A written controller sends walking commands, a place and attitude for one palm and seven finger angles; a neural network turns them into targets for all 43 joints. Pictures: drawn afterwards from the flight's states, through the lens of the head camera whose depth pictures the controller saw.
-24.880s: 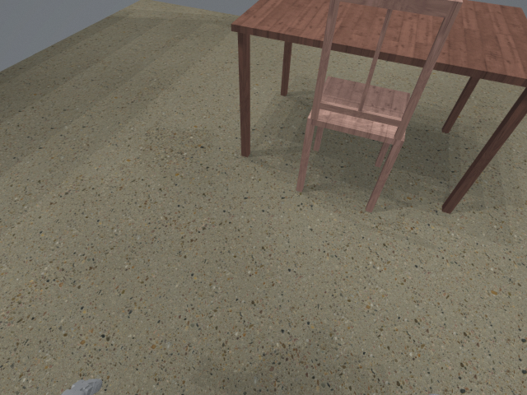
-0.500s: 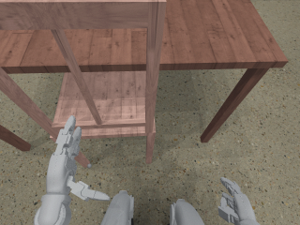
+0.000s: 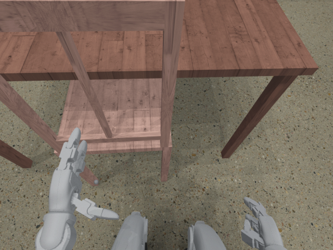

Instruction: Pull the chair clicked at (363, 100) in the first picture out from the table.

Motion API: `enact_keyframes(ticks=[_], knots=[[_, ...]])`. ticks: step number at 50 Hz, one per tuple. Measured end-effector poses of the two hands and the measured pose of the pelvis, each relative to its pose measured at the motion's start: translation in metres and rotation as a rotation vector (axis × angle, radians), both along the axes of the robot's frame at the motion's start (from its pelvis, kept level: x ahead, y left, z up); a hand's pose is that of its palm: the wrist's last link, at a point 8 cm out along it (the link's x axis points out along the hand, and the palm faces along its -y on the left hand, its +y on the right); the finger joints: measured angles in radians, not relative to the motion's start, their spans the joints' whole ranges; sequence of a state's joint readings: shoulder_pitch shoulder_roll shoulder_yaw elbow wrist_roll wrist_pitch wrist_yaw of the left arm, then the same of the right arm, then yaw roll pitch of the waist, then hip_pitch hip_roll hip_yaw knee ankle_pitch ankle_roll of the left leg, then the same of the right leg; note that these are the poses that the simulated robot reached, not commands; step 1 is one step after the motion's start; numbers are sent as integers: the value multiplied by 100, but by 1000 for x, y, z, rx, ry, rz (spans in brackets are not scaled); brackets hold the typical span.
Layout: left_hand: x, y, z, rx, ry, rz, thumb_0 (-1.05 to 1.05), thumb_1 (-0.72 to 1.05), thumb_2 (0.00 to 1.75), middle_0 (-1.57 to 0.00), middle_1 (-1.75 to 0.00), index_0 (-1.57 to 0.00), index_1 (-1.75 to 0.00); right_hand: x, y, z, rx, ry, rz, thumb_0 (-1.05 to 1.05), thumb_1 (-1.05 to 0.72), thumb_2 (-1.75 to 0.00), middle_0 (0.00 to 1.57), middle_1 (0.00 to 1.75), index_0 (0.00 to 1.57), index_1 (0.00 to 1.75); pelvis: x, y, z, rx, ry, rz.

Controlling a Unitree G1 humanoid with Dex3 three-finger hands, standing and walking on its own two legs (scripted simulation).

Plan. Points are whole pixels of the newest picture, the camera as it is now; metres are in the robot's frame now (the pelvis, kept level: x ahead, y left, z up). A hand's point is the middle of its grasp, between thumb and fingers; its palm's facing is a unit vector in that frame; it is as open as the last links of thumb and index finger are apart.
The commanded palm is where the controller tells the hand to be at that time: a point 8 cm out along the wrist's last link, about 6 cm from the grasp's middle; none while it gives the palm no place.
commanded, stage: aim the fingers beside a spindle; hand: left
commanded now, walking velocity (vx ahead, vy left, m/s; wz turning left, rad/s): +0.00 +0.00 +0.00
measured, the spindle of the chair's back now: (93, 99) +0.43 +0.20 +0.07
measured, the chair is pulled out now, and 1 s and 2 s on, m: -0.03 -0.03 -0.03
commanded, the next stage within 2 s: push the fingers through the gap in 0.26 s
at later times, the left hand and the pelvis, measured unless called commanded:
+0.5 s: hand (95, 181) +0.26 +0.17 +0.03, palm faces +0.07 -1.00 -0.03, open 16.9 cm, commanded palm +0.25 +0.22 +0.03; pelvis +0.00 +0.00 +0.00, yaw +0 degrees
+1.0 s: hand (97, 158) +0.31 +0.17 +0.03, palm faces +0.08 -1.00 -0.03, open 16.9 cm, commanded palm +0.29 +0.22 +0.03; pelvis +0.00 +0.00 +0.00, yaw +0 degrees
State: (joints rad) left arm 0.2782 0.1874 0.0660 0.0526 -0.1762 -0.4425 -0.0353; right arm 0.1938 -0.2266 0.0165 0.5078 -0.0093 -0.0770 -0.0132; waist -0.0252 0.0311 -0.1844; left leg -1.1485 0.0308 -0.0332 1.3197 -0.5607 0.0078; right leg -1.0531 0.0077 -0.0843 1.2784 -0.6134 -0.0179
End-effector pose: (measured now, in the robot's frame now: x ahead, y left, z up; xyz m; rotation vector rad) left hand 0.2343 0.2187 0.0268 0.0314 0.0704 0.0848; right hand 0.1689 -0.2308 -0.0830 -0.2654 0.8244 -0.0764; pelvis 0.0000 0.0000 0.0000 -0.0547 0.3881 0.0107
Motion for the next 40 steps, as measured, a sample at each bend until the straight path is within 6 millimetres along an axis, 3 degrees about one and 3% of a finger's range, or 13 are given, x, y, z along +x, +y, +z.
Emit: enact_keyframes(ticks=[11, 23, 40], knots=[[-2, -10, 1, -17, 5, -32, -1, -50, 30, -6, -8, -6, -8, 6, 3, 1, 3, -5, 4, 1, -90, -90, 20, 30, 20, 30, 3, 3, 1, 0, 4, 1], [-1, 2, 7, 2, -23, -6, -1, -50, 30, -6, -8, -6, -8, 10, 8, 0, 9, -5, 18, 1, -90, -90, 20, 30, 20, 30, 3, 3, 0, -5, 2, 6], [35, 2, 2, 2, -28, -16, -1, -50, 30, -6, -8, -6, -8, -7, 0, -2, -6, 44, -9, 1, -90, -90, 20, 30, 20, 30, 0, 3, 2, -2, 2, 0]])
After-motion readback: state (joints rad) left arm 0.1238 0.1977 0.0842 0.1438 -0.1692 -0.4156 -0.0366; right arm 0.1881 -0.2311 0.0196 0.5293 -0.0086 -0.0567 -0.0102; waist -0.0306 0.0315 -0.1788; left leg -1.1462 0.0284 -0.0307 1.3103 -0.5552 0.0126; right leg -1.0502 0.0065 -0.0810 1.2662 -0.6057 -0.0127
